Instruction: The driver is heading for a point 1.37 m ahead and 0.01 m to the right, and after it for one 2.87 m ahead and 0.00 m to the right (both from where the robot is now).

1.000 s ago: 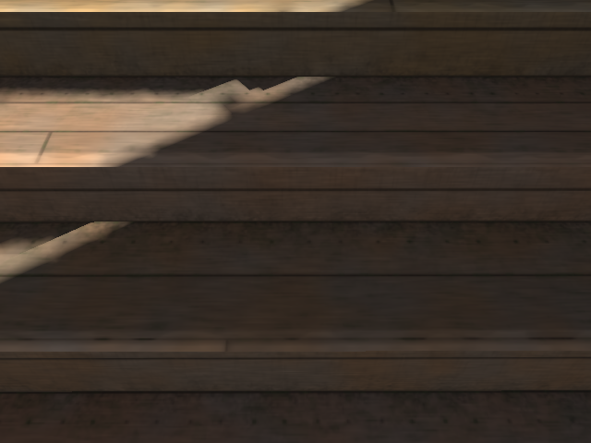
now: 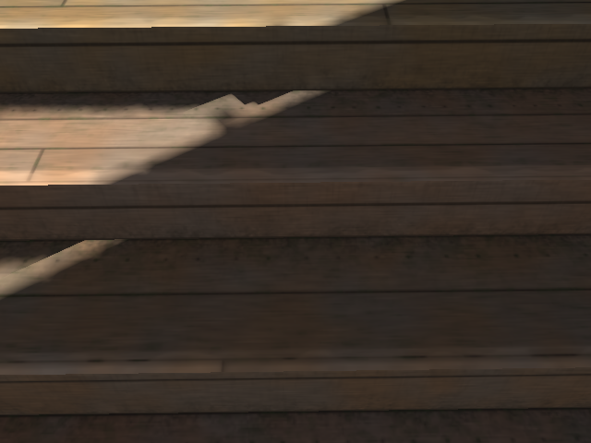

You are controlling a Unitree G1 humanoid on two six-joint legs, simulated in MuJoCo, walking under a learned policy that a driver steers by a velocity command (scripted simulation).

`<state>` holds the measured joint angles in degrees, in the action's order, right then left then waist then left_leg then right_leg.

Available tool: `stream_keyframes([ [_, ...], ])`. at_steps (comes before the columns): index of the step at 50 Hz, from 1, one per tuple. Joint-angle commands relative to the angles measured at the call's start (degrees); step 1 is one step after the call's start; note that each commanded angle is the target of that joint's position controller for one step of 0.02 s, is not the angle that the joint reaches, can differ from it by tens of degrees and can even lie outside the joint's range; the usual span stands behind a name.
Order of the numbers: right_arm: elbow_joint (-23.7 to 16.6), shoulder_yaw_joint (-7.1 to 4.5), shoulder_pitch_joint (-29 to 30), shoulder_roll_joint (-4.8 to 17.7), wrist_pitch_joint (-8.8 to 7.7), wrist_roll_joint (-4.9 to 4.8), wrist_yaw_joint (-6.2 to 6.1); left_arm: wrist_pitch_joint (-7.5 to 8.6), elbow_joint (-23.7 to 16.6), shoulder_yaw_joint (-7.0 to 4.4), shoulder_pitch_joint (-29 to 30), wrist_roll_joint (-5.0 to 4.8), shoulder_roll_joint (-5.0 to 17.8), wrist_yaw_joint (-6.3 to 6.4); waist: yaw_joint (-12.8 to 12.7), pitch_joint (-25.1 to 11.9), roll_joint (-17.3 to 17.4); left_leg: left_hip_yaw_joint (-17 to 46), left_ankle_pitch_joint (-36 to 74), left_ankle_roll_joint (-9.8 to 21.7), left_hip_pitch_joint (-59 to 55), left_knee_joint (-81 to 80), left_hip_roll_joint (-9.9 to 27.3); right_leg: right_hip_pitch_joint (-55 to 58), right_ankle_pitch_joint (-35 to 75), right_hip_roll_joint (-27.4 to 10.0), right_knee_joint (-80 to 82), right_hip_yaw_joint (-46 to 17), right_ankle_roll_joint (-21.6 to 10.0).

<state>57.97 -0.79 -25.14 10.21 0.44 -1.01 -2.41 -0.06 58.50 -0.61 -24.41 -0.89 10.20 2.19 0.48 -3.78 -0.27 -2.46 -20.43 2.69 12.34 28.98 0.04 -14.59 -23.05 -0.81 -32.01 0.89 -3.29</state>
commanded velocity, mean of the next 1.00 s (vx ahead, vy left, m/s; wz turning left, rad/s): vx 0.43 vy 0.00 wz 0.00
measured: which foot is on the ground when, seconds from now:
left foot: down 0.00-0.12, up 0.14-0.46, down 0.48-1.00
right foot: down 0.00-0.50, up 0.52-1.00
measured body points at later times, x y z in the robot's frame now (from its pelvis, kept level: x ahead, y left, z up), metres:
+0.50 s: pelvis +0.21 +0.03 +0.03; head +0.23 +0.02 +0.48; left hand +0.09 +0.22 -0.11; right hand +0.46 -0.11 -0.03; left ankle +0.33 +0.12 -0.58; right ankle -0.01 -0.12 -0.69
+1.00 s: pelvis +0.49 +0.02 +0.18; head +0.52 +0.04 +0.63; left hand +0.76 +0.11 +0.12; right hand +0.35 -0.16 +0.05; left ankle +0.33 +0.12 -0.56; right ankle +0.66 -0.07 -0.40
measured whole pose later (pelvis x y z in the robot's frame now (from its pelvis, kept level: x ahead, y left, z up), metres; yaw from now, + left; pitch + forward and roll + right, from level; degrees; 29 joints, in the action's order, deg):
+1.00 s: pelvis +0.49 +0.02 +0.18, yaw +0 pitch +5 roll -4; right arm 64.3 3.0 -33.8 4.1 -3.3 0.5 -1.4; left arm 4.5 37.2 9.0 3.8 -0.9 2.5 -3.6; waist 4.7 -2.8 1.0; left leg -5.5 -13.4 1.1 -3.9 8.7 5.0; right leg -60.5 -17.8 -3.4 -75.6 11.9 -7.1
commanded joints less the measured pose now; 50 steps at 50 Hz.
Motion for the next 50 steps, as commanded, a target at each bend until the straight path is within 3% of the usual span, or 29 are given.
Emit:
stream_keyframes([
  [1,-1.4,-2.37,-6.7,8.4,-1.04,-0.64,-0.35,2.37,-3.5,-0.19,0.5,-0.49,1.7,-0.53,1.3,11.2,6.9,21.0,-20.9,11.0,0.4,-14.9,14.0,-14.5,-3.7,0.6,-3.5,1.1,-2.6],
  [4,-4.0,-2.74,0.0,9.3,-1.42,-1.17,0.13,3.44,-2.0,-0.01,-5.9,-0.67,1.9,-1.17,-3.8,11.9,6.3,18.6,-15.0,10.8,10.0,-12.5,13.3,-1.3,-2.0,0.8,2.9,1.5,-4.1],
  [5,-6.2,-2.19,6.2,8.2,-1.87,-1.36,0.49,3.78,-0.4,-0.74,-11.7,-0.42,4.1,-1.24,-7.7,12.6,2.0,11.2,-7.2,8.1,17.3,-4.7,8.5,6.7,-1.9,-0.6,8.6,-2.4,-5.7],
  [6,-8.1,-1.02,11.1,4.5,-3.04,-0.46,0.87,3.97,1.2,-3.13,-17.6,0.46,11.2,-1.28,-10.2,11.6,-10.7,-1.0,13.0,3.1,29.6,17.2,-0.6,19.1,10.3,-8.5,14.4,-16.8,-8.9],
  [7,-7.3,-0.42,9.1,2.4,-4.91,-0.27,1.71,3.54,2.7,-4.31,-26.0,1.65,14.3,-1.1,-12.3,4.4,-17.6,-1.9,1.0,-0.5,40.0,40.8,-4.6,30.8,18.2,-19.6,20.8,-35.0,-16.0],
  [9,-8.0,-0.06,11.1,1.8,-7.74,-3.06,4.3,4.07,0.7,-2.77,-19.0,3.08,9.2,-0.27,-7.2,7.2,-4.6,10.6,-1.9,-0.1,55.3,70.8,-1.3,32.0,18.0,-21.2,19.0,-30.7,-16.6],
  [12,-11.6,2.0,13.7,-1.7,-7.22,-2.21,5.4,3.03,1.1,0.34,-14.0,2.49,1.0,-1.89,-2.8,12.7,-1.3,10.7,-3.5,2.2,68.1,90.2,1.2,25.4,18.7,-17.4,18.9,-16.0,-10.6],
  [15,-17.8,5.15,17.1,-6.0,-5.49,-2.63,5.32,2.25,2.4,1.49,-11.1,2.07,0.9,-1.74,-0.4,16.7,-4.0,9.7,-8.6,2.9,77.8,107.7,1.3,14.3,16.5,-17.8,21.8,-10.7,-8.0],
  [17,-23.6,6.83,23.7,-5.6,-5.45,-1.5,4.93,2.57,1.0,1.93,-6.6,1.52,1.7,-0.76,1.0,19.2,-1.4,6.4,-4.9,2.0,74.9,94.0,3.6,3.4,12.0,-13.5,26.2,-3.5,-4.8],
  [18,-28.0,8.17,29.2,-5.7,-5.86,-0.76,4.97,2.58,0.8,2.45,-5.7,0.0,1.6,-0.06,1.7,19.9,-0.6,0.6,-0.7,1.0,67.0,79.1,6.3,-6.9,8.2,-10.0,30.1,0.1,-3.8],
  [19,-30.0,9.13,32.4,-4.9,-6.09,0.78,5.42,3.2,0.4,2.03,-6.6,-0.57,2.4,0.63,1.1,15.5,1.1,-7.3,7.8,1.3,42.5,64.3,8.1,-21.7,15.1,-10.9,40.9,0.5,-6.7],
  [20,-31.2,9.23,34.0,-4.6,-6.59,0.57,5.2,3.87,1.7,2.11,-9.4,-2.1,3.4,0.85,1.5,9.5,-1.3,-12.7,10.8,2.1,19.4,54.3,5.1,-27.3,32.0,-8.2,40.7,3.3,-7.1],
  [22,-27.8,4.22,20.8,4.1,-7.36,-1.02,3.58,6.18,2.9,0.75,-14.8,-0.61,12.4,-0.73,8.6,-8.9,-13.7,-15.2,3.4,4.1,-4.3,52.1,-4.9,-7.6,107.0,-10.6,19.9,3.1,-7.8],
  [23,-25.1,1.9,12.0,8.6,-6.59,-0.9,3.18,5.22,2.5,-1.23,-12.2,-0.13,18.9,-0.91,14.1,-10.8,-20.5,-9.1,-2.0,5.5,-0.3,37.0,-4.7,8.4,115.1,-11.8,8.2,0.8,-5.8],
  [24,-21.9,-0.4,6.0,13.2,-5.68,0.86,3.35,4.48,0.9,-1.83,-8.4,1.16,18.1,-0.53,15.6,-10.9,-20.1,2.6,-4.3,7.4,-1.7,26.0,-2.7,12.2,107.5,-11.6,-4.2,-2.7,-4.0],
  [25,-16.7,-2.4,-3.5,19.5,-4.89,3.4,3.69,5.44,-1.9,-0.16,-9.8,2.63,9.2,-1.39,12.5,-16.8,6.5,31.8,5.9,15.5,-16.8,12.1,12.0,-3.9,64.7,-2.9,-24.8,-5.4,-2.3],
  [26,-12.8,-2.42,-10.2,19.3,-3.27,5.11,2.4,7.92,-0.7,0.25,-9.3,1.75,3.6,-3.87,11.6,-23.8,18.9,62.2,-3.4,20.5,-17.4,-12.8,21.4,-11.4,16.7,9.4,-55.1,-14.4,-1.5],
  [27,-10.7,-0.38,-5.8,11.2,-3.43,4.38,2.83,8.82,-4.9,-0.29,-4.0,-0.64,0.7,-6.26,7.5,-15.3,12.5,61.1,-17.5,15.4,-8.7,-15.6,21.1,-19.5,15.6,7.6,-71.2,-21.8,-3.2],
  [28,-7.9,0.52,-1.0,5.4,-3.94,2.64,3.58,8.18,-11.4,0.68,8.3,-0.89,-1.0,-6.58,5.2,-1.9,7.2,48.8,-21.0,11.4,2.6,-12.9,19.8,-28.6,16.1,5.8,-77.2,-17.5,-5.6],
  [29,-5.5,1.4,2.9,0.6,-4.99,2.54,4.58,7.55,-15.1,1.32,14.5,0.02,-1.9,-6.12,2.4,5.4,0.7,35.8,-16.2,9.1,11.2,-9.0,17.6,-32.9,16.5,3.6,-78.2,-15.3,-7.8],
  [33,0.5,2.87,5.3,-6.5,-5.3,3.12,5.88,5.46,-14.3,4.46,7.3,-0.66,-7.3,-6.09,-6.1,6.4,-0.4,10.2,4.2,3.2,11.9,-6.6,11.5,-48.5,19.7,2.7,-92.8,-15.7,-11.0],
  [36,-0.9,3.58,9.5,-4.4,-5.74,4.04,5.98,4.01,-16.0,5.06,10.9,0.15,-4.0,-5.27,-7.8,7.6,0.6,-1.3,5.1,3.5,23.4,-11.0,8.4,-47.8,28.6,1.6,-80.2,-9.3,-6.2],
  [39,3.0,3.93,-1.5,-0.7,-6.04,3.08,5.2,2.91,-19.1,6.57,20.1,0.12,-7.4,-2.8,-2.4,9.9,4.3,4.0,6.6,6.7,16.4,-13.3,11.2,-61.4,21.7,1.6,-93.9,-4.3,-3.0],
  [43,5.0,3.2,-13.5,1.6,-4.78,1.79,2.26,5.16,-26.2,8.13,33.2,-0.52,-5.7,-3.83,3.9,7.3,4.5,9.6,5.3,5.2,-4.5,-16.3,13.7,-75.0,20.6,-3.1,-76.3,-1.6,-1.2],
  [46,5.5,1.84,-15.1,3.7,-3.85,0.15,-0.64,5.21,-29.5,8.44,42.4,0.62,-4.3,-5.17,5.7,5.3,1.5,8.1,15.8,7.7,-7.4,-30.4,16.5,-56.2,11.5,-8.0,-53.0,10.0,0.0],
  [47,5.3,1.56,-14.0,4.2,-3.9,-0.57,-0.49,5.45,-29.8,8.79,42.9,0.57,-6.7,-5.58,4.3,4.7,5.0,6.4,26.8,7.7,-8.1,-29.9,16.9,-47.0,7.6,-7.2,-46.2,10.0,-0.6],
  [48,6.2,2.41,-11.6,4.5,-3.67,0.87,0.25,5.99,-29.2,8.08,38.1,0.06,-5.0,-6.06,-0.8,-0.4,11.9,-0.5,70.5,7.5,-6.4,-23.4,14.0,-31.3,5.3,-1.1,-43.4,14.9,-4.1],
  [49,6.3,1.98,-14.4,6.8,-3.97,2.3,0.83,6.56,-27.7,6.14,31.8,-0.47,-1.4,-5.91,-3.3,-5.5,15.8,-1.0,99.5,7.6,-11.1,-15.4,14.7,-21.2,0.4,3.7,-41.1,15.9,-5.6],
  [50,5.6,1.0,-12.6,10.4,-4.19,2.23,0.97,6.39,-25.2,3.86,23.1,-0.68,2.8,-5.63,-8.6,-8.4,19.5,0.1,110.8,6.9,-18.1,-6.7,15.0,-16.8,-0.9,5.2,-31.9,12.5,-7.1],
])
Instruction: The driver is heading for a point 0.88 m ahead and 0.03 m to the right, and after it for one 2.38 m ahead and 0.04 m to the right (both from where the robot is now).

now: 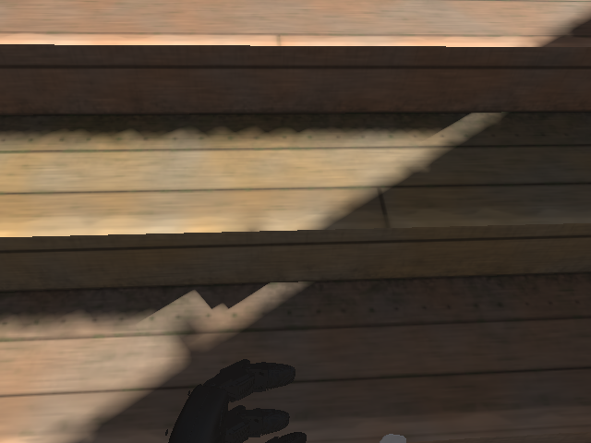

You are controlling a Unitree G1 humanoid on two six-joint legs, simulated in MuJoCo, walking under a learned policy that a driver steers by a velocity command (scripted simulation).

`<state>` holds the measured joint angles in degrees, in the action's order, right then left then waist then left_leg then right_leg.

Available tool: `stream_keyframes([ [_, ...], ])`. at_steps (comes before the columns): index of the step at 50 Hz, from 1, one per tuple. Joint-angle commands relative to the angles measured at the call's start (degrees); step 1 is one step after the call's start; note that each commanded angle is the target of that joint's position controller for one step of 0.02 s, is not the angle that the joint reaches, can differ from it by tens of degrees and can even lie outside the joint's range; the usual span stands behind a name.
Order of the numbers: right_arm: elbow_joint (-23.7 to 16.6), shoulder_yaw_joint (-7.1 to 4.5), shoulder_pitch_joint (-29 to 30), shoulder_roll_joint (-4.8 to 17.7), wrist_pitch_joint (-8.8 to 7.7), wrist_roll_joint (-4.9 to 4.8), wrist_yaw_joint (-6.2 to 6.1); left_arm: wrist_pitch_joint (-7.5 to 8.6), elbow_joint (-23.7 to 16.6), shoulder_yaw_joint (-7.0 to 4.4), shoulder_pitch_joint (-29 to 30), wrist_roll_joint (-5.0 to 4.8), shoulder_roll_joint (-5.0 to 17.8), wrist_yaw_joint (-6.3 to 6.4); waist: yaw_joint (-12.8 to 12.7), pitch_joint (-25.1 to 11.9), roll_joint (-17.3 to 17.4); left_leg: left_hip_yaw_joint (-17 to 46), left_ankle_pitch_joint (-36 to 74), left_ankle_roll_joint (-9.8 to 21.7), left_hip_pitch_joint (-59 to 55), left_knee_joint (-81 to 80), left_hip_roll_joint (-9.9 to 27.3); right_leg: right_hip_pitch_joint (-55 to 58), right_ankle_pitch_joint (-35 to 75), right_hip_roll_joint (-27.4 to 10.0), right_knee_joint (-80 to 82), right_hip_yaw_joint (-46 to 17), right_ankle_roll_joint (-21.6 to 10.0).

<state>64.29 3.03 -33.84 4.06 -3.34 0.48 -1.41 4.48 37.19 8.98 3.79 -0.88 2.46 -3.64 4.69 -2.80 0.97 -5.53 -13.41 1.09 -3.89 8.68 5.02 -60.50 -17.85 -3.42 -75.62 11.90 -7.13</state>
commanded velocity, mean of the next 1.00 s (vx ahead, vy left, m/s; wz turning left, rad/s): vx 0.50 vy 0.00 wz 0.00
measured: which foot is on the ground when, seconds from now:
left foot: down 0.00-0.02, up 0.04-0.56, down 0.58-1.00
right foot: up 0.00-0.00, down 0.02-0.60, up 0.62-1.00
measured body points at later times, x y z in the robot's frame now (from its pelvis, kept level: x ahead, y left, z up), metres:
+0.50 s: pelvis +0.28 -0.01 +0.15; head +0.29 -0.03 +0.60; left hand +0.14 +0.15 +0.01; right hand +0.52 -0.10 +0.07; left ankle +0.45 +0.11 -0.34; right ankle +0.17 -0.09 -0.59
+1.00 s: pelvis +0.56 +0.02 +0.31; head +0.55 +0.05 +0.75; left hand +0.77 +0.13 +0.21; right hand +0.44 -0.13 +0.16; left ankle +0.49 +0.09 -0.43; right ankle +0.68 -0.13 -0.13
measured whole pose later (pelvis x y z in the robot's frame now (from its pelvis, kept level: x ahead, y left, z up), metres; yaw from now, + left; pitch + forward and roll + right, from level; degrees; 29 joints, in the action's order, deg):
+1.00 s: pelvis +0.56 +0.02 +0.31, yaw -1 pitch +4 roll -1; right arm 66.0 4.2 -31.4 1.8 -3.8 2.0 1.1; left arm 3.4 43.5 7.1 -3.1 -0.8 2.0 -1.3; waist 3.9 -6.0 -2.6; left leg -7.6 -21.9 3.5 12.3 30.1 -0.5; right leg -79.4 -0.5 -1.9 -113.6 -3.1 -5.1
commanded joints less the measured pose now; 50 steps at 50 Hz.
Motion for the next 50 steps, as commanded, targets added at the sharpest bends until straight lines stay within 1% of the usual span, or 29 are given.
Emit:
stream_keyframes([
  [1,-2.8,-3.8,2.0,18.9,-0.89,1.09,-0.07,1.34,-0.2,-7.76,-15.6,0.31,15.0,0.49,-18.0,-12.9,19.5,4.5,101.8,7.7,1.9,24.7,9.9,39.9,-3.7,4.4,17.6,-9.7,-5.5],
  [2,-4.5,-3.05,-0.6,12.8,-2.29,0.92,1.12,0.54,4.5,-9.92,-27.0,2.81,19.2,0.66,-17.1,-22.9,0.7,5.6,81.7,6.1,23.6,43.6,2.7,63.0,-11.2,-7.0,28.5,-35.8,-12.6],
  [3,-5.2,-2.56,3.8,8.3,-4.23,0.52,3.22,-1.43,9.5,-11.58,-35.4,3.22,23.6,2.48,-17.5,-25.8,-16.5,12.1,10.1,4.6,35.4,65.0,-8.6,70.5,-18.0,-15.8,57.6,-63.7,-15.9],
  [4,-6.9,-3.4,7.1,6.7,-5.05,-0.67,5.48,-1.66,11.5,-10.58,-34.1,3.84,19.1,3.4,-14.7,-20.9,-11.7,23.1,5.1,4.8,42.7,89.1,-9.8,63.1,-24.1,-17.8,61.6,-68.3,-11.8],
  [5,-12.6,-2.73,16.0,4.1,-4.69,-1.24,6.35,-1.47,13.3,-8.47,-27.2,3.39,11.3,2.81,-10.3,-7.7,-7.6,20.8,6.8,6.8,51.8,97.1,-8.1,50.6,-21.8,-16.0,58.4,-56.8,-7.5],
  [6,-16.8,-2.75,22.2,4.6,-4.3,-0.78,5.61,-0.83,15.2,-7.86,-23.2,3.28,7.1,1.74,-7.6,-0.6,-1.8,18.8,8.4,9.3,54.3,101.0,-6.6,41.2,-14.8,-14.8,55.9,-44.1,-5.2],
  [8,-17.8,-1.19,18.2,1.0,-3.29,-0.78,4.93,-0.16,20.8,-6.69,-23.5,3.67,1.9,0.18,-2.4,1.2,0.0,20.1,11.1,12.2,60.3,114.6,-7.2,38.8,-0.6,-10.4,53.7,-31.1,-1.0],
  [10,-17.8,0.89,15.4,-2.4,-2.73,-1.41,4.74,-0.18,22.0,-6.49,-22.9,3.49,1.0,-0.45,1.0,2.4,0.4,20.8,13.3,13.4,68.4,116.1,-7.2,39.0,6.7,-7.5,51.9,-18.9,2.3],
  [11,-17.5,1.18,14.5,-1.6,-1.98,-2.24,4.44,-0.19,21.8,-6.44,-21.4,3.63,1.4,-0.53,2.3,3.7,0.1,19.5,13.0,12.3,71.5,112.1,-6.2,37.4,5.9,-6.5,52.6,-14.2,3.0],
  [13,-19.1,1.6,18.4,0.4,-0.88,-1.36,4.04,0.18,21.4,-5.71,-18.9,3.98,2.3,-0.37,3.0,4.2,-1.4,14.7,19.8,9.2,69.2,105.0,-5.9,28.3,6.5,-4.4,55.4,-8.0,3.1],
  [17,-22.6,3.22,28.9,-2.4,0.31,-1.07,1.91,0.44,26.1,-5.54,-32.0,2.99,7.1,1.04,-2.8,7.2,-6.4,9.8,14.1,5.1,84.4,115.4,-5.0,36.1,7.4,-7.3,57.9,-15.0,-0.3],
  [21,-29.7,4.38,43.6,-0.1,-2.04,-1.84,3.22,-0.72,27.7,-6.17,-42.9,2.17,8.4,4.25,-9.2,5.7,-5.6,7.2,11.3,3.3,96.2,99.8,-1.5,55.1,7.1,-11.0,61.9,-21.4,0.3],
  [24,-34.2,5.3,53.5,-0.2,-1.88,-0.54,4.15,-2.05,28.2,-7.69,-45.2,0.27,10.7,7.46,-10.4,5.3,-2.5,-1.8,0.3,1.7,83.2,80.8,4.2,59.3,13.7,-14.1,74.8,-20.6,-2.1],
  [25,-33.2,5.0,53.4,-1.1,-2.09,-0.8,4.68,-1.81,28.0,-7.58,-44.2,-0.25,9.7,7.01,-9.7,4.2,-3.4,-4.6,-1.4,2.6,76.2,75.7,3.2,61.4,24.7,-13.8,74.8,-17.1,-2.4],
  [26,-32.9,4.98,49.0,-0.4,-2.57,-1.48,5.46,-2.02,28.0,-6.68,-39.1,0.74,9.8,6.11,-4.4,1.0,-10.4,-9.3,-1.9,6.4,57.0,68.3,-1.2,54.3,63.4,-10.3,70.5,-9.0,-2.2],
  [27,-32.4,3.49,45.9,2.1,-3.27,-1.54,5.39,-1.55,28.4,-7.19,-42.9,1.93,12.1,5.21,-3.3,-4.3,-14.1,-12.2,-7.7,7.7,43.9,66.5,-7.0,56.1,93.7,-10.5,63.6,-8.0,-3.2],
  [29,-27.2,-0.93,29.2,10.2,-2.73,-1.37,4.65,-0.72,27.2,-8.86,-39.0,2.27,18.0,4.95,6.5,-10.9,-21.0,-1.9,-10.4,10.9,30.9,51.6,-8.0,65.0,109.1,-11.7,47.4,-10.5,-2.6],
  [30,-22.6,-3.15,15.1,15.6,-2.02,0.93,5.02,0.53,24.5,-8.97,-35.9,3.27,17.2,4.45,10.1,-19.5,-11.2,17.8,-4.5,15.6,10.2,47.6,0.9,51.0,96.0,-8.5,31.9,-12.2,-1.9],
  [31,-17.7,-5.42,5.2,20.6,-0.01,1.83,3.36,2.22,23.1,-8.25,-35.2,1.6,10.0,2.88,9.1,-24.8,11.3,47.0,-17.6,22.5,-4.8,19.9,11.0,31.7,41.3,3.5,9.7,-14.9,0.9],
  [32,-15.1,-5.18,4.1,19.0,0.92,2.9,1.66,3.63,22.8,-8.8,-32.1,1.31,8.4,0.55,7.2,-24.2,12.5,64.6,-24.4,21.6,-1.2,4.9,16.1,24.7,11.1,9.6,-18.3,-25.8,1.8],
  [33,-13.4,-3.1,10.8,11.5,0.45,2.58,1.62,3.88,17.7,-8.79,-25.0,0.58,5.8,-0.8,2.5,-11.5,8.2,55.6,-23.4,15.8,10.4,6.3,14.3,15.7,12.1,8.5,-30.1,-30.7,-0.3],
  [34,-11.3,-1.77,15.0,5.3,-0.02,1.82,2.82,3.01,12.7,-8.29,-18.4,0.54,4.8,-0.57,-1.4,-2.9,2.0,42.7,-19.5,12.5,21.0,9.6,13.4,12.0,13.3,6.5,-34.8,-27.2,-2.4],
  [35,-8.8,-1.02,16.6,2.0,-0.83,1.72,3.87,2.34,10.5,-7.83,-16.9,1.49,4.0,0.09,-4.1,1.3,-2.0,34.1,-12.7,10.1,27.0,12.0,11.9,9.1,14.5,5.7,-41.2,-25.5,-4.4],
  [37,-3.7,-0.35,15.2,-1.4,-1.22,1.83,5.16,1.62,9.3,-6.4,-20.1,0.63,1.2,0.36,-8.4,2.1,-2.6,20.0,-1.3,5.4,25.7,13.6,6.6,1.4,15.5,6.4,-50.2,-27.3,-7.5],
  [40,-3.9,-0.23,17.9,-0.4,-1.22,2.33,5.42,0.23,9.6,-4.44,-22.9,-0.57,-0.3,0.62,-12.5,3.7,-1.7,6.0,2.2,2.1,29.5,14.3,3.8,-7.2,18.9,4.3,-43.4,-25.4,-5.5],
  [42,-4.1,0.46,19.2,1.3,-1.82,2.75,5.29,-0.55,8.0,-4.26,-18.0,0.64,2.3,1.4,-12.5,3.8,0.2,1.4,4.2,3.0,39.0,11.6,1.8,-3.6,26.6,4.2,-36.5,-19.8,-2.1],
  [45,-0.5,0.76,8.1,4.4,-1.63,2.23,4.3,-1.91,7.0,-3.51,-12.5,0.53,0.3,3.2,-7.7,4.9,4.4,8.6,3.2,6.4,31.3,10.6,4.3,-15.1,20.6,3.3,-48.0,-15.9,1.4],
  [46,0.6,0.37,4.8,5.6,-1.43,1.91,3.75,-1.49,4.6,-2.6,-8.0,0.19,-1.2,3.15,-5.9,6.2,5.1,10.6,5.9,5.5,25.0,10.4,5.7,-22.5,18.0,3.1,-49.3,-16.6,1.4],
  [50,1.6,-0.29,-5.5,6.6,-0.39,1.19,0.4,0.86,-2.1,-1.43,6.0,-0.3,0.7,1.86,0.0,4.0,4.1,18.0,4.0,5.8,6.4,6.6,10.1,-33.6,15.3,-0.8,-34.3,-13.8,3.5],
])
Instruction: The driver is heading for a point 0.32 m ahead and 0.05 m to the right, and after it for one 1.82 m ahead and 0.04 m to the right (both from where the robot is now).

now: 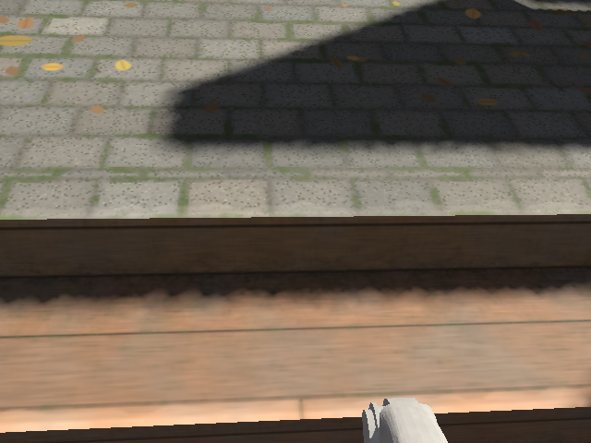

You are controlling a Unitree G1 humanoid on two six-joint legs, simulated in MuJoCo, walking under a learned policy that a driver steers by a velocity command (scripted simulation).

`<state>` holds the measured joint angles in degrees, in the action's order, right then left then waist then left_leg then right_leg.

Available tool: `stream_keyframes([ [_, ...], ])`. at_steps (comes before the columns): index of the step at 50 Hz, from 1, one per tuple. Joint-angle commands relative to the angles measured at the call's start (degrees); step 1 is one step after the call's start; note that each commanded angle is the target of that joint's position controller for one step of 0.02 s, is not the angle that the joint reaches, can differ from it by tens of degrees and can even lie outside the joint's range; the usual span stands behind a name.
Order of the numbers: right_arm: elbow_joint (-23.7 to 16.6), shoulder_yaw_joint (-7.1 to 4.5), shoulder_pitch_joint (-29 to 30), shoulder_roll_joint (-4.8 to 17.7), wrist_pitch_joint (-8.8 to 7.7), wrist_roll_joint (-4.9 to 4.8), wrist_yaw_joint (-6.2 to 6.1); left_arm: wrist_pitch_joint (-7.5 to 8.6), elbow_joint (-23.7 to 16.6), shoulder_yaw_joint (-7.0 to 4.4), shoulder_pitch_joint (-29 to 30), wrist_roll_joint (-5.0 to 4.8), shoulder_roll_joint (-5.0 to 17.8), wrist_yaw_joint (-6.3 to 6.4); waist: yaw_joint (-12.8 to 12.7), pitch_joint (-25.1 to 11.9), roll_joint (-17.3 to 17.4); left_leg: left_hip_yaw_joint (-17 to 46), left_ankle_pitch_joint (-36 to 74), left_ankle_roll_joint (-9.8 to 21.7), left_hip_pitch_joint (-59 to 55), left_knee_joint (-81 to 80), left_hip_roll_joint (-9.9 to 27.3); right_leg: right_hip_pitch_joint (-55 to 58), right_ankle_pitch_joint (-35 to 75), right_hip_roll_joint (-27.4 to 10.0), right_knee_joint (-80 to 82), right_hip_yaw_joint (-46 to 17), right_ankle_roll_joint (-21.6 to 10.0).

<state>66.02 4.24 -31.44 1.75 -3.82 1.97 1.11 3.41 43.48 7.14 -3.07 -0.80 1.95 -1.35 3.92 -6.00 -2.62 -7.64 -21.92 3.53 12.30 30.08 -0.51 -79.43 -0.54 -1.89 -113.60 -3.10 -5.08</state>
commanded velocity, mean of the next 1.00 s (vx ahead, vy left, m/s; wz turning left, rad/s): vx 0.19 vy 0.00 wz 0.00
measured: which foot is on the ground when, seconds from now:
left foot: down 0.00-0.20, up 0.22-0.78, down 0.80-1.00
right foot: up 0.00-0.14, down 0.16-1.00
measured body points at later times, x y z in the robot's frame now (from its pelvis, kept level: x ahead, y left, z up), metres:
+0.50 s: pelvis +0.24 -0.04 +0.16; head +0.24 -0.07 +0.61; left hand +0.20 +0.14 +0.01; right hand +0.41 -0.22 +0.04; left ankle +0.32 +0.15 -0.32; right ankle +0.25 -0.11 -0.57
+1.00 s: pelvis +0.35 +0.01 +0.17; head +0.36 +0.02 +0.62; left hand +0.38 +0.24 +0.01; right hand +0.39 -0.20 +0.02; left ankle +0.32 +0.13 -0.57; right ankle +0.31 -0.13 -0.51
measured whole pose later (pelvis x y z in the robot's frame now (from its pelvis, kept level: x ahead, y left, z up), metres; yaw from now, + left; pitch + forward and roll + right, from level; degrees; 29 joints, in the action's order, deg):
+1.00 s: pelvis +0.35 +0.01 +0.17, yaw +1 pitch +3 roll +0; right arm 59.5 0.7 -14.3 7.3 1.5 2.2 -3.1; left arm 0.1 60.1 -1.3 -13.6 0.1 9.6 1.4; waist 0.1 -2.4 -1.5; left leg -3.4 -14.8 0.7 12.3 24.5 1.4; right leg -25.5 -26.0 -2.0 -55.8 -1.4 4.6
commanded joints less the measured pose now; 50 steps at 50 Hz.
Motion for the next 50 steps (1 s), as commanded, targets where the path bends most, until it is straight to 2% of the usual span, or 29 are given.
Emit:
stream_keyframes([
  [1,-0.9,-2.4,-6.2,10.9,0.55,-0.62,-3.57,1.69,-10.2,1.14,17.1,0.4,0.7,-0.68,0.4,6.8,7.3,20.3,16.2,4.8,-7.8,-23.2,18.4,-8.9,-9.2,-5.6,9.4,7.4,2.5],
  [4,-0.2,-2.57,-8.7,8.8,1.25,-2.79,-4.56,1.87,-11.9,0.95,23.0,0.69,0.1,-1.56,1.4,6.9,4.8,14.3,29.6,5.7,-13.5,-27.3,17.0,4.6,-14.8,-6.3,25.8,12.9,2.3],
  [5,-0.5,-1.9,-3.7,9.4,1.2,-2.19,-3.76,2.48,-13.1,0.99,21.3,-0.17,1.4,-2.52,-3.2,6.0,11.7,7.2,61.2,5.2,-4.2,-25.8,13.8,23.8,-16.8,-3.2,38.7,17.0,-1.4],
  [6,0.3,-2.26,-7.6,11.6,0.86,-0.84,-2.83,3.05,-11.7,-0.31,16.7,-0.1,3.0,-2.39,-4.5,-0.7,15.8,5.3,96.5,6.8,-6.0,-18.8,14.2,38.5,-20.2,3.5,37.3,20.9,-2.9],
  [7,0.3,-2.92,-8.3,14.7,0.5,-0.52,-2.57,2.99,-9.2,-2.46,8.3,-0.71,6.7,-1.96,-8.7,-4.8,20.8,6.3,112.4,7.1,-13.8,-11.7,15.1,44.3,-24.0,6.2,44.0,18.5,-4.8],
  [8,-1.2,-3.93,-3.7,18.1,0.15,-0.67,-2.46,2.48,-6.2,-4.58,-0.6,0.04,10.9,-1.75,-14.4,-7.5,22.4,6.9,114.9,6.4,-17.2,-2.7,15.1,50.2,-22.8,4.9,52.7,11.6,-6.4],
  [9,-3.9,-4.57,0.7,19.0,-0.78,0.07,-2.17,1.75,-1.6,-6.55,-13.2,2.1,15.7,-2.0,-18.1,-14.5,16.5,8.2,106.2,5.6,-6.7,10.4,12.7,67.7,-12.7,-1.6,56.3,-4.4,-9.6],
  [10,-5.1,-3.79,-0.7,11.9,-2.15,-0.69,-0.69,-0.1,2.8,-8.76,-21.7,3.84,20.5,-0.67,-16.4,-20.4,-5.5,9.0,64.1,2.4,13.1,31.3,1.9,84.1,-12.3,-12.8,77.6,-31.0,-17.6],
  [11,-4.0,-3.94,0.2,9.1,-3.74,-1.0,1.42,-1.61,4.9,-8.95,-25.2,5.72,20.8,1.21,-15.4,-22.1,-13.2,19.0,13.3,0.2,18.5,60.2,-7.4,83.3,-7.4,-20.0,96.3,-51.4,-20.1],
  [12,-7.4,-4.15,4.1,5.5,-3.77,-2.56,3.41,-1.72,6.3,-6.78,-19.4,5.31,13.4,1.1,-10.0,-12.1,-6.8,26.4,11.5,1.3,25.2,73.4,-5.4,71.0,-13.6,-18.8,94.9,-42.3,-13.9],
  [13,-12.7,-3.47,13.0,4.9,-3.01,-2.06,3.09,-1.3,7.4,-5.54,-12.1,3.75,7.6,0.55,-7.2,-1.6,-2.3,23.7,12.0,3.3,32.3,82.3,-4.8,60.4,-14.8,-17.1,93.4,-32.3,-10.6],
  [14,-15.8,-3.4,14.7,4.8,-1.91,-1.48,1.88,-0.2,8.8,-4.93,-8.7,3.03,4.9,-0.38,-3.5,4.7,2.4,21.8,12.5,5.3,35.3,85.0,-2.9,52.5,-12.1,-15.3,90.8,-20.8,-6.8],
  [15,-16.4,-3.46,13.4,5.7,-1.19,-1.42,0.87,0.58,10.5,-4.61,-7.7,2.95,2.5,-1.23,-1.1,4.9,6.1,22.4,14.9,6.7,35.9,84.8,-2.1,51.0,-8.0,-12.3,89.3,-13.3,-3.5],
  [16,-16.6,-2.85,11.6,4.3,-0.89,-2.45,0.64,0.3,13.2,-4.51,-8.6,2.99,1.5,-1.87,0.7,5.6,4.7,22.8,14.7,7.6,39.2,89.0,-3.1,52.4,-5.2,-9.9,90.2,-8.0,-2.0],
  [19,-16.2,-1.25,8.9,2.2,-0.04,-3.03,-0.28,0.28,13.5,-4.48,-9.3,3.82,2.5,-2.13,3.5,6.0,2.8,20.9,19.8,6.1,46.1,82.7,-2.7,52.4,4.6,-7.3,90.0,4.3,1.0],
  [21,-17.3,-1.27,12.7,3.9,0.75,-1.86,-1.32,0.65,13.7,-3.86,-8.7,4.49,2.8,-1.73,3.4,4.7,1.1,16.0,26.3,3.6,42.6,74.3,-2.3,47.3,10.7,-4.4,90.8,10.4,1.4],
  [24,-14.5,-1.37,11.8,3.6,1.65,-1.23,-2.6,0.83,15.9,-3.31,-14.5,5.43,4.2,-0.32,1.5,0.7,-2.8,13.1,30.4,-0.2,44.8,76.6,-0.7,53.0,18.6,-6.2,88.4,8.1,-1.5],
  [29,-16.2,-2.49,21.4,6.7,2.57,-1.57,-2.98,-0.4,16.8,-3.89,-21.6,3.67,6.2,2.48,-4.5,3.0,-1.7,13.5,18.9,-4.9,55.7,71.0,4.8,71.9,14.6,-12.2,90.5,-3.9,-5.3],
  [30,-17.1,-1.93,24.3,4.9,2.58,-1.58,-2.82,-0.72,17.1,-4.04,-22.0,3.8,6.0,3.05,-5.5,3.2,-1.8,13.7,16.3,-5.5,57.4,70.8,4.7,75.7,20.4,-13.2,91.3,-4.1,-5.1],
  [34,-16.6,-1.42,24.8,3.2,3.2,-1.05,-1.65,-1.88,15.0,-4.63,-17.5,3.14,5.8,4.44,-3.7,3.1,-0.1,11.0,16.4,-6.4,41.0,45.7,9.8,72.8,24.2,-13.2,93.3,-0.8,-6.0],
  [36,-15.2,-1.72,26.1,4.0,3.29,-1.44,-1.38,-2.57,14.6,-5.46,-17.1,2.08,8.0,4.52,-3.9,3.6,-1.3,3.8,11.0,-5.4,20.5,24.0,5.9,65.4,32.6,-11.3,94.5,3.2,-6.0],
  [37,-14.5,-3.26,26.3,7.2,2.5,-1.46,-1.39,-3.04,15.1,-5.77,-19.8,1.58,8.8,4.52,-4.2,3.6,0.1,0.3,6.8,-4.9,18.5,15.8,0.4,73.3,49.2,-7.1,89.5,4.8,-5.0],
  [38,-13.5,-3.65,24.0,7.0,2.2,-1.69,-1.63,-3.49,15.3,-6.51,-19.8,0.61,11.0,4.46,-3.0,4.1,-3.7,-0.4,14.4,-3.5,15.5,-1.6,-1.2,79.0,53.5,-7.7,85.8,3.4,-4.0],
  [40,-9.2,-5.42,14.6,12.4,1.71,-1.31,-2.06,-2.47,13.4,-8.34,-19.0,-0.84,14.1,3.56,-2.5,1.8,-4.8,5.0,34.9,-1.0,5.3,-19.2,2.3,84.0,39.5,-5.8,78.1,1.6,-1.6],
  [41,-6.9,-6.31,9.1,15.9,2.3,-0.77,-2.61,-1.01,14.2,-8.25,-23.1,1.45,10.6,2.41,-4.2,-3.7,7.2,13.4,80.1,2.3,-22.4,-4.9,10.9,60.5,9.6,-2.8,68.9,2.5,0.9],
  [42,-6.4,-5.02,6.2,11.9,3.6,-0.39,-3.38,0.53,16.5,-6.98,-24.2,0.86,4.3,0.73,-2.1,-7.6,17.3,18.7,103.3,9.5,-32.4,0.0,19.6,46.1,-26.4,2.8,56.6,2.9,3.4],
  [44,-8.5,-4.05,9.4,9.2,3.81,1.91,-3.62,0.42,17.0,-7.52,-19.9,-2.1,3.8,0.1,-2.2,-6.6,12.0,17.2,85.3,12.5,-19.9,-4.1,21.0,43.9,-33.4,3.0,36.2,-3.1,6.3],
  [47,-11.3,-3.0,24.9,6.9,4.22,0.72,-3.44,-3.73,17.8,-8.22,-20.9,0.59,5.0,2.17,-9.5,1.0,7.1,7.2,59.5,7.8,2.1,-7.8,13.3,55.0,-29.9,-0.7,45.9,-0.1,10.4],
  [50,-10.4,-3.59,22.4,9.9,4.66,-0.65,-4.36,-4.34,18.3,-7.55,-20.3,1.75,4.7,3.56,-8.6,2.0,11.3,6.0,63.8,5.8,1.1,-4.6,10.8,64.1,-19.1,-0.2,73.0,5.0,10.5],
])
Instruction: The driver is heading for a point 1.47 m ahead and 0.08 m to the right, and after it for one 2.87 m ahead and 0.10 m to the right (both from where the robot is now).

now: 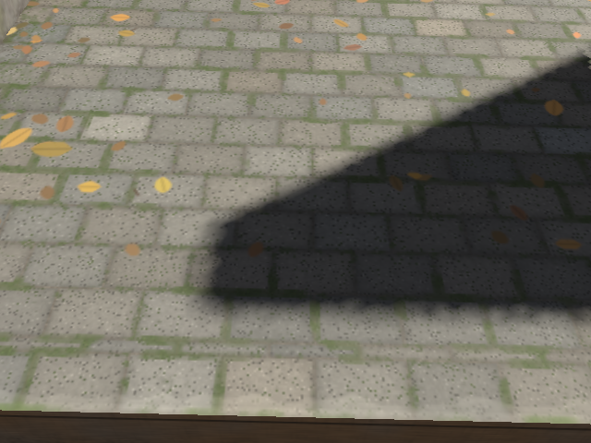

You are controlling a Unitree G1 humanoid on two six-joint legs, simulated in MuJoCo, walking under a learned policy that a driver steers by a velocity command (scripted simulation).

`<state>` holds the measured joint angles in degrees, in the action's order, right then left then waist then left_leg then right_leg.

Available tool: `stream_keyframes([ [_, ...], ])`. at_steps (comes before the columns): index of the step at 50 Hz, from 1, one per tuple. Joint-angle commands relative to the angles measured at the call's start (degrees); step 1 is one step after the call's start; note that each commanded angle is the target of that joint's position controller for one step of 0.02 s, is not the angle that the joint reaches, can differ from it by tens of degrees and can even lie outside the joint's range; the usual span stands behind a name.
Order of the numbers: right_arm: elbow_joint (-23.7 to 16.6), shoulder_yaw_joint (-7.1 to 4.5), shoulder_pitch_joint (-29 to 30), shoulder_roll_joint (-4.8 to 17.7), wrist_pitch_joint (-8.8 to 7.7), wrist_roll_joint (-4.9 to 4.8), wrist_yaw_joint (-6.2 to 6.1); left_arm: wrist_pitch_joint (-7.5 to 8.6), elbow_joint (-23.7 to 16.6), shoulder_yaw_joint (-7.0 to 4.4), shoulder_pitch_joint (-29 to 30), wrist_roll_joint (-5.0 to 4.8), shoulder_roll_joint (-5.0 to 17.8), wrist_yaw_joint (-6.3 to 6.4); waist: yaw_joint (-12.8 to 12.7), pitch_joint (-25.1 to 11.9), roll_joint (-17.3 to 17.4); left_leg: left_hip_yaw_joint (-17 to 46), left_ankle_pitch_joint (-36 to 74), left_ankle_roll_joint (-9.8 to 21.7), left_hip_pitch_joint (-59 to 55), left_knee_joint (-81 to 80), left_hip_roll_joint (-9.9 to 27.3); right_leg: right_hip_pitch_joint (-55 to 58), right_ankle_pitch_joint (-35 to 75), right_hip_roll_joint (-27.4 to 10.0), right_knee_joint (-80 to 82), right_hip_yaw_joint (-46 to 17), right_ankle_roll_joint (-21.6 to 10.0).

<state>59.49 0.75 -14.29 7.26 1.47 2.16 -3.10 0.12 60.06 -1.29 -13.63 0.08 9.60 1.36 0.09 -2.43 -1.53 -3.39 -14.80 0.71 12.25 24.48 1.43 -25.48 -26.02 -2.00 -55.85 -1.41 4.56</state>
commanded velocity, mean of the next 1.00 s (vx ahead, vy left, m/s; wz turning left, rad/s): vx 0.06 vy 0.00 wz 0.00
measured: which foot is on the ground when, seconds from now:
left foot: down 0.00-1.00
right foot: down 0.00-0.98, up 1.00-1.00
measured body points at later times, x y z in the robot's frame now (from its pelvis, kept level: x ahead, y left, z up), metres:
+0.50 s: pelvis -0.03 -0.02 +0.00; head -0.02 -0.02 +0.45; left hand -0.04 +0.20 -0.16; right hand -0.04 -0.24 -0.16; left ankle -0.03 +0.12 -0.74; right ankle -0.04 -0.14 -0.74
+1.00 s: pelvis -0.02 +0.00 -0.02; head -0.02 +0.02 +0.43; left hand -0.02 +0.25 -0.18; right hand -0.06 -0.23 -0.16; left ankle -0.05 +0.10 -0.75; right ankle -0.04 -0.14 -0.74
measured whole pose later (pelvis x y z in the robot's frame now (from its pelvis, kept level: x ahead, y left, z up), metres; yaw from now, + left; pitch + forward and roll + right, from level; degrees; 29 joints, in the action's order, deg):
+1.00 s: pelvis -0.02 +0.00 -0.02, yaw +0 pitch +4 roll -1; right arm 63.3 -1.3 -21.8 9.2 -2.3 0.1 -2.0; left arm -1.0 60.6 -3.5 -19.0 -1.1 11.4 2.4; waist 0.7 -4.3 -1.1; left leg -4.0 -21.8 5.9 17.0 33.5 1.0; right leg -20.6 -20.3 -1.3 -38.2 0.3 -4.2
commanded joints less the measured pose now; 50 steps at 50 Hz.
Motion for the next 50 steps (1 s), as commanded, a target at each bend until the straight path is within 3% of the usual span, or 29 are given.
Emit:
stream_keyframes([
  [1,-3.2,-0.39,2.9,5.1,-0.6,-1.61,-0.38,-0.99,2.1,0.9,-9.4,0.64,-2.4,0.91,-4.0,-0.8,9.6,2.6,55.5,8.1,-1.0,1.6,8.7,11.2,14.3,0.7,25.3,4.5,0.0],
  [2,-2.4,-0.8,-0.1,5.7,-0.82,-2.26,-0.14,-1.15,1.9,0.76,-7.9,0.71,-0.8,1.03,-2.5,0.7,8.3,3.9,52.2,7.2,-2.9,1.5,8.6,10.9,21.8,0.7,32.5,4.2,-1.1],
  [3,-1.8,-1.34,-2.2,6.0,-1.19,-2.14,0.44,-1.36,1.7,0.11,-8.1,1.26,1.9,1.38,-1.5,-0.1,5.2,3.4,42.3,5.2,-5.2,1.4,6.6,11.9,32.2,-1.7,33.3,0.6,-2.3],
  [4,-1.5,-2.07,-3.4,6.8,-1.81,-2.15,0.9,-1.73,0.8,-0.32,-6.4,1.2,3.4,1.77,0.1,-0.3,2.7,2.9,30.8,4.0,-5.7,1.3,4.6,13.7,43.7,-2.7,31.9,-0.4,-3.4],
  [5,0.4,-2.54,-9.1,6.2,-2.45,-1.73,1.92,-2.1,-0.4,-0.36,-3.4,1.14,4.8,2.26,3.5,-1.6,-1.5,4.2,19.7,3.3,-0.6,-1.8,4.4,21.6,50.0,-4.5,28.9,-0.5,-5.5],
  [6,0.9,-2.36,-8.1,4.8,-2.5,-1.78,2.03,-2.48,-0.1,-0.38,-4.2,0.73,3.5,1.98,1.5,-1.1,-2.7,3.0,14.2,2.4,-1.2,-3.4,3.0,19.5,40.8,-4.3,29.0,-0.3,-7.0],
  [7,0.7,-2.52,-4.9,5.2,-2.2,-2.15,1.91,-2.52,0.6,-0.26,-5.9,0.4,2.1,1.57,-0.3,2.1,-1.0,2.2,13.3,1.7,-0.8,-2.8,2.2,16.5,33.2,-3.2,30.4,-0.3,-7.3],
  [8,0.2,-2.52,-3.2,4.9,-1.83,-2.44,1.44,-2.34,1.0,-0.38,-6.6,0.88,2.2,1.45,-0.5,2.8,-0.1,1.5,13.2,1.5,-1.2,-2.4,2.3,14.6,30.0,-3.0,31.5,-0.5,-7.3],
  [10,0.3,-2.62,-3.4,5.0,-0.82,-1.79,0.83,-1.66,1.2,-0.56,-6.5,0.69,2.5,1.38,-0.1,3.5,-0.7,1.1,12.2,0.9,-1.6,-2.2,2.4,13.0,28.4,-2.6,32.3,-0.3,-7.4],
  [17,1.8,-2.73,-4.6,5.0,-0.06,-1.65,0.12,-0.98,1.6,-0.6,-6.7,0.51,2.1,1.18,0.1,3.7,0.0,1.2,8.6,1.0,-1.8,-3.3,2.9,12.2,24.9,-2.2,34.4,-0.3,-7.9],
  [36,5.2,-2.18,-8.0,4.0,-0.71,-1.88,0.12,-1.07,1.6,-0.32,-7.6,0.45,1.2,0.95,0.0,6.4,1.4,1.7,1.1,0.7,1.9,-4.4,3.4,9.9,13.9,-1.5,37.2,-0.3,-8.4],
  [38,5.1,-2.82,-8.4,5.6,-0.62,-2.48,-0.16,-1.34,1.5,-1.29,-7.8,-0.22,3.9,1.31,-0.1,5.7,0.4,0.1,-10.7,2.2,3.2,-1.3,1.3,8.7,-1.9,-0.8,37.1,-0.8,-10.4],
  [39,4.7,-3.1,-7.9,6.3,-0.69,-2.58,-0.36,-1.49,0.9,-1.77,-7.1,-0.46,5.3,1.54,-0.1,6.8,-0.2,0.3,-16.3,3.2,6.0,-0.2,1.1,6.7,-10.1,-1.5,37.9,-2.5,-11.9],
  [41,3.8,-3.04,-7.1,5.6,-1.36,-2.49,-0.28,-1.38,0.3,-2.41,-7.4,-0.55,6.5,1.68,-0.6,8.7,-2.0,0.6,-18.7,4.4,11.4,2.9,0.7,5.3,-17.2,-4.5,40.0,-7.5,-14.4],
  [43,3.3,-2.44,-6.6,3.1,-2.54,-2.22,0.52,-1.0,0.1,-3.17,-9.1,-0.45,7.6,1.72,-1.3,6.7,-5.7,-1.4,-11.2,4.6,15.5,10.9,-0.7,9.1,-18.0,-9.8,42.7,-15.3,-17.4],
  [45,3.9,-1.93,-9.1,1.6,-3.48,-1.91,1.52,-0.99,-0.9,-3.77,-7.0,-0.54,8.6,1.98,0.0,3.5,-7.7,-0.6,-6.4,5.0,12.7,22.6,0.4,5.6,-16.7,-13.8,44.3,-19.9,-20.0],
  [46,4.2,-1.78,-11.1,1.5,-3.78,-1.99,1.79,-0.92,-2.0,-3.68,-3.4,-0.72,8.5,1.92,2.1,3.7,-7.5,-0.1,-6.3,5.5,9.5,23.3,1.1,1.5,-14.9,-13.5,43.9,-18.4,-19.7],
  [48,5.2,-1.97,-15.9,2.7,-3.79,-2.2,1.41,-0.72,-3.9,-2.91,3.1,-1.7,6.9,1.37,6.3,6.9,-4.9,-1.9,-8.3,6.5,-0.5,7.6,-0.9,-6.9,-9.5,-7.6,37.3,-8.8,-16.5],
  [49,6.3,-2.58,-20.6,4.9,-3.76,-2.09,0.9,-0.25,-4.2,-2.24,3.8,-1.58,5.0,0.86,7.6,7.1,0.4,3.0,-7.4,6.9,-8.2,0.5,1.6,-13.4,-5.7,-4.5,25.3,-4.9,-14.5],
  [50,7.9,-3.98,-28.8,10.2,-3.47,-1.83,0.62,1.08,-4.9,-0.72,5.4,-0.98,-0.2,-0.14,9.4,3.4,16.1,22.2,-6.1,9.8,-20.2,-7.9,12.7,-26.0,2.3,2.1,-3.7,4.6,-10.2],
])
